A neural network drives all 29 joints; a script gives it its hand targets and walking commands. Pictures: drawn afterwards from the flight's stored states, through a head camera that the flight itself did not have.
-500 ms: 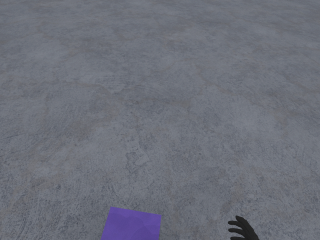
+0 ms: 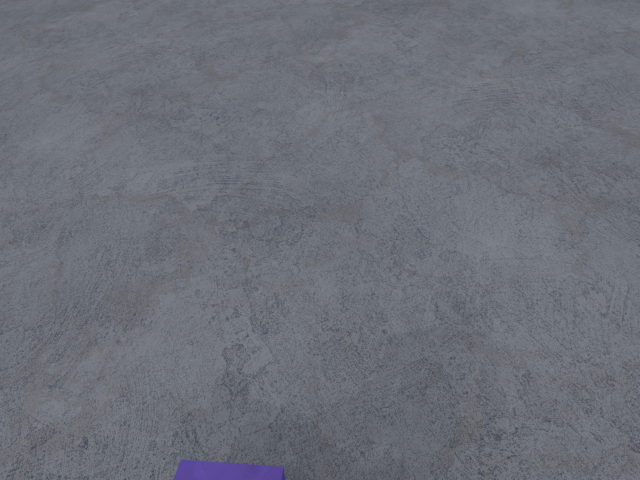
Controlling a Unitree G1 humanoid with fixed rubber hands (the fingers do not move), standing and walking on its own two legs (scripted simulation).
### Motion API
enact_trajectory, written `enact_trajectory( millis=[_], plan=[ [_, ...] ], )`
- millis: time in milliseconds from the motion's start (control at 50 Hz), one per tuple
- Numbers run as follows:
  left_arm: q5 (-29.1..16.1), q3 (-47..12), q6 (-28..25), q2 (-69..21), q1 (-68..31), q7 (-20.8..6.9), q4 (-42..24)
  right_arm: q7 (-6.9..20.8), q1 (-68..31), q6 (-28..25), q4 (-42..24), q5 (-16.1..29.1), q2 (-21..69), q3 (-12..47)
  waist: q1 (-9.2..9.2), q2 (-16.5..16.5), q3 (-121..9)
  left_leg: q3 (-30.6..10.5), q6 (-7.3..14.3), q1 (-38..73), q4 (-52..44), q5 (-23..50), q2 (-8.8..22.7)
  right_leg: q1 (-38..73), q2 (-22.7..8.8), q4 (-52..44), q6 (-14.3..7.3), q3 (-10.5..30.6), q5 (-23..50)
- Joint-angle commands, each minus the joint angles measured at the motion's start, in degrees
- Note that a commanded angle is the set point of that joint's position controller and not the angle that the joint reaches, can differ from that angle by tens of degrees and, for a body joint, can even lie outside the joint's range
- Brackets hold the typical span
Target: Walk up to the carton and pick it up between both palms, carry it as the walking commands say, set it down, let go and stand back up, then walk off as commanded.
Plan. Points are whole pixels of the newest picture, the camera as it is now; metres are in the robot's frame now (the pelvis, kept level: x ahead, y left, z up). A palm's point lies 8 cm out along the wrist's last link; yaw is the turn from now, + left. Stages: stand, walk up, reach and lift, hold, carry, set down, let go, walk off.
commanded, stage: walk off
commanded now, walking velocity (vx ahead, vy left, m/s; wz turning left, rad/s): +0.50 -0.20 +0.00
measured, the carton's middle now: out of the picture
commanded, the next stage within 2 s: stand in 1.42 s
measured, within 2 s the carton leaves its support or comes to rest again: rests again in 0.98 s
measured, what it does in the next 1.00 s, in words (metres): walks ahead: left foot 0.06 m higher, then left foot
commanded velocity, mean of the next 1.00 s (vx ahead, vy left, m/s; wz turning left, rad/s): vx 0.50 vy -0.20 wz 0.00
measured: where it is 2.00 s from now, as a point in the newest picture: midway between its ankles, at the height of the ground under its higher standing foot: (402, 311)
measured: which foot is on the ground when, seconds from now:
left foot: up 0.00-0.08, down 0.10-0.24, up 0.26-0.34, down 0.36-0.82, up 0.84-1.00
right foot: down 0.00-0.40, up 0.42-0.78, down 0.80-1.00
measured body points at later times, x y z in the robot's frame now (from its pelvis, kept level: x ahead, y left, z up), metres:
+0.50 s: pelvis +0.15 -0.02 -0.02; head +0.13 +0.01 +0.43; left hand +0.08 +0.16 -0.19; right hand +0.27 -0.22 -0.14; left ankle +0.14 +0.08 -0.74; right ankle +0.10 -0.11 -0.69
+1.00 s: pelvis +0.38 -0.12 -0.02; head +0.42 -0.13 +0.43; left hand +0.45 +0.10 -0.17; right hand +0.41 -0.38 -0.18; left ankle +0.32 -0.02 -0.65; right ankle +0.43 -0.25 -0.74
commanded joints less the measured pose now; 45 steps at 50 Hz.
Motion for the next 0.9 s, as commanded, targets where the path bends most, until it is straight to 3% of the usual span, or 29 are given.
enact_trajectory(
  millis=[0,20,40,60,80,100,120,160,220,300,320,340,360,380,400,420,440,460,560,620,700,720,760,780,800,820,840,860,880],
  plan=[
    [0.2,1.5,-0.6,8.3,13.3,0.4,1.7,-0.1,1.2,0.7,-2.9,0.3,-0.5,-0.3,2.92,-5.4,-10.7,3.5,-1.4,-14.0,-6.2,5.9,-2.2,30.6,-5.9,-12.0,7.7,13.0,19.7],
    [0.2,0.6,-0.9,6.5,12.2,0.4,1.2,-0.2,1.3,1.5,-3.3,0.7,0.5,0.0,2.02,-4.5,-10.5,2.5,-1.6,-13.3,-7.8,6.1,-1.3,29.6,-6.7,-14.0,5.2,14.0,13.8],
    [0.0,0.8,-1.3,6.7,11.3,0.0,1.4,-0.3,0.0,2.0,-4.0,0.3,0.5,0.0,1.67,-8.4,-8.8,2.9,-1.9,-12.7,-8.0,6.3,-0.5,26.9,-8.4,-18.1,4.2,18.1,8.5],
    [0.0,1.3,-1.3,7.7,10.5,0.0,0.9,-0.5,-1.9,2.9,-4.4,0.4,-1.0,0.1,1.80,-5.9,-8.9,2.2,-1.9,-11.1,-10.0,6.7,1.2,23.9,-9.0,-21.2,2.0,17.9,-5.1],
    [-0.1,1.0,-1.0,5.7,10.4,0.0,1.4,-0.4,-2.5,2.9,-5.0,0.4,0.0,0.4,1.49,-10.1,-4.6,2.5,-1.8,-10.9,-11.5,7.7,1.2,18.7,-7.5,-24.6,1.8,18.2,-9.8],
    [0.0,1.0,-1.1,5.6,9.2,-0.5,1.6,-0.2,-4.3,2.9,-6.2,0.4,0.1,0.6,0.72,-10.1,-0.9,2.7,-1.1,-12.2,-12.8,8.9,3.1,13.6,-8.7,-27.0,0.1,18.4,-12.8],
    [0.9,0.9,-1.3,6.2,7.6,-0.6,0.7,0.1,-7.4,3.2,-7.5,0.7,-1.8,0.3,0.20,-4.9,-0.4,2.6,-1.1,-12.6,-14.4,7.8,3.2,13.3,-10.3,-28.2,-2.1,19.9,-15.5],
    [0.9,0.4,-0.9,4.0,9.7,-0.7,1.7,-0.1,-10.0,3.4,-9.4,0.8,-1.9,0.6,0.84,-6.5,2.3,3.6,-1.7,-15.3,-19.5,6.4,3.3,15.9,-10.7,-29.3,-5.2,18.6,-14.0],
    [1.8,1.1,0.0,4.1,15.5,-1.3,4.0,-0.3,-16.2,2.4,-10.9,1.6,-1.3,1.8,3.54,-2.0,1.4,5.9,-0.9,-8.6,-30.2,2.7,2.5,16.4,-8.2,-27.1,-7.0,13.3,-7.1],
    [2.2,1.3,1.4,5.7,15.8,-1.7,3.8,-1.6,-10.9,1.3,-9.2,2.3,-0.1,2.3,1.13,-4.1,2.9,9.7,0.3,1.0,-39.7,-4.4,0.1,12.8,-7.7,-22.9,-10.0,10.9,-9.3],
    [2.0,2.0,1.3,7.1,13.2,-1.8,3.8,-2.1,-8.1,0.9,-8.2,2.5,0.9,2.6,-1.00,-3.1,1.8,9.9,0.7,6.6,-44.3,0.8,0.1,9.5,-7.4,-20.9,-9.2,10.0,-12.2],
    [1.6,1.3,1.6,4.9,12.2,-1.8,3.4,-2.3,-4.4,0.9,-6.7,2.2,-1.6,1.7,-3.06,2.2,1.0,12.6,1.2,16.1,-46.2,3.7,-2.1,3.6,-5.1,-14.3,-8.7,7.7,-13.8],
    [1.4,0.6,1.5,3.4,11.3,-1.9,2.4,-2.9,2.7,0.5,-3.9,1.6,-4.6,0.8,-6.52,9.1,-1.6,7.7,3.0,28.5,-49.6,1.5,-0.6,-5.8,-1.6,-4.3,-6.1,5.1,-13.2],
    [0.2,-0.6,0.6,-0.4,12.4,-2.2,0.3,-3.5,10.1,0.4,-2.1,0.7,-12.9,-1.4,-9.30,28.8,-5.0,-14.2,7.3,38.4,-61.5,-17.1,16.0,-19.1,6.0,17.3,-1.7,-3.2,-18.8],
    [1.6,-0.4,1.1,-0.4,7.0,-2.5,-2.0,-4.0,14.1,1.0,-1.6,1.5,-14.4,-1.8,-11.18,24.4,1.6,-28.1,9.9,30.9,-71.2,-28.7,25.0,-26.8,5.3,29.8,0.5,4.2,-19.5],
    [1.2,0.5,1.7,2.1,1.7,-2.6,-3.7,-4.4,8.1,1.0,-2.3,1.9,-12.2,-1.2,-8.47,16.1,8.7,-26.9,10.8,20.9,-71.1,-26.1,24.0,-27.1,3.1,33.6,1.0,9.4,-12.5],
    [1.1,0.9,1.3,3.5,-0.8,-3.6,-5.5,-4.3,6.1,0.5,-1.9,2.3,-7.6,0.0,-6.93,10.6,8.8,-23.4,10.0,18.4,-71.5,-21.2,22.2,-25.3,1.2,33.3,1.3,9.5,-8.2],
    [1.0,0.5,1.3,3.0,0.3,-4.0,-4.9,-4.0,6.3,-0.5,-1.5,2.5,-6.1,1.5,-5.17,9.6,10.9,-19.4,8.0,16.8,-72.1,-15.7,20.2,-25.9,1.0,31.2,1.9,9.8,-5.7],
    [0.7,2.1,2.8,2.5,0.9,-4.2,-4.4,-3.9,7.7,-3.3,-0.7,2.2,-1.2,2.1,-1.57,11.1,9.5,-8.4,8.9,11.8,-71.8,0.0,19.2,-18.9,-2.2,27.7,4.6,9.3,-2.6],
    [-0.3,1.1,3.8,-0.4,-2.1,-5.5,-5.5,-3.9,1.5,-3.7,-1.8,1.0,-3.8,1.6,1.31,15.3,11.8,4.5,5.3,5.0,-72.4,1.8,12.8,-8.9,-2.8,13.1,4.6,7.6,0.0],
    [0.0,0.9,4.0,1.1,-4.3,-7.1,-4.8,-2.5,5.7,-2.9,0.0,0.7,-7.7,-0.2,-0.95,13.1,11.0,8.3,4.3,1.5,-68.4,3.7,10.4,4.0,1.1,5.2,3.4,0.3,5.4],
    [0.2,0.9,3.8,2.0,-5.4,-7.2,-5.6,-2.0,8.4,-2.6,-0.4,0.9,-8.3,-0.3,-2.03,9.9,8.6,8.7,4.7,4.2,-64.8,12.4,10.3,6.2,2.6,4.1,3.0,-1.9,4.4],
    [0.5,1.9,3.1,6.2,3.2,-6.6,-2.2,-1.2,5.5,-2.4,-0.6,1.3,-12.1,-1.7,3.08,4.6,-1.2,11.3,3.4,9.1,-46.1,33.5,8.2,17.8,6.4,0.0,0.8,-3.9,2.1],
    [0.7,3.0,2.4,10.6,13.8,-5.7,1.2,-0.7,5.6,-2.4,-1.4,1.6,-9.9,-1.1,7.91,-1.2,-8.2,12.5,2.3,5.3,-31.8,33.1,4.7,30.5,6.4,-1.2,-1.2,-2.8,-2.8],
    [1.7,4.7,1.8,17.3,22.7,-4.0,3.6,-0.6,5.5,-2.5,-3.2,1.4,-4.2,0.5,12.04,-19.4,-13.5,13.6,-0.7,-7.7,-10.6,3.3,-2.1,40.9,-9.9,-7.5,-5.0,17.3,-7.8],
    [0.9,4.8,1.5,21.5,22.0,-2.6,2.3,-1.1,5.2,-2.3,-5.5,3.0,-0.3,1.2,10.00,-22.5,-15.4,8.6,-1.0,-18.1,1.1,-13.5,-7.4,43.9,-18.3,-16.4,-9.9,34.7,-5.9],
    [1.0,4.4,1.6,17.7,17.5,-1.9,1.6,-1.0,2.5,-1.6,-5.0,3.3,-2.4,1.4,9.09,-10.4,-15.4,3.3,0.4,-21.2,5.0,-8.6,-0.6,42.4,-16.1,-14.1,-10.8,31.9,-6.9],
    [0.7,3.4,1.6,14.2,12.5,-1.2,1.5,-0.9,0.8,-1.9,-4.6,2.1,-6.0,0.8,7.29,-6.3,-10.5,3.9,1.3,-21.0,3.8,-4.1,0.9,35.8,-13.6,-14.2,-7.8,27.0,-5.3],
    [0.5,3.3,1.4,15.2,8.0,-0.8,0.1,-0.5,0.3,-2.2,-5.2,1.9,-5.9,0.4,5.89,-7.1,-8.8,2.7,1.7,-19.0,1.9,-2.9,1.8,31.0,-13.7,-15.3,-6.1,24.1,-6.4]
  ],
)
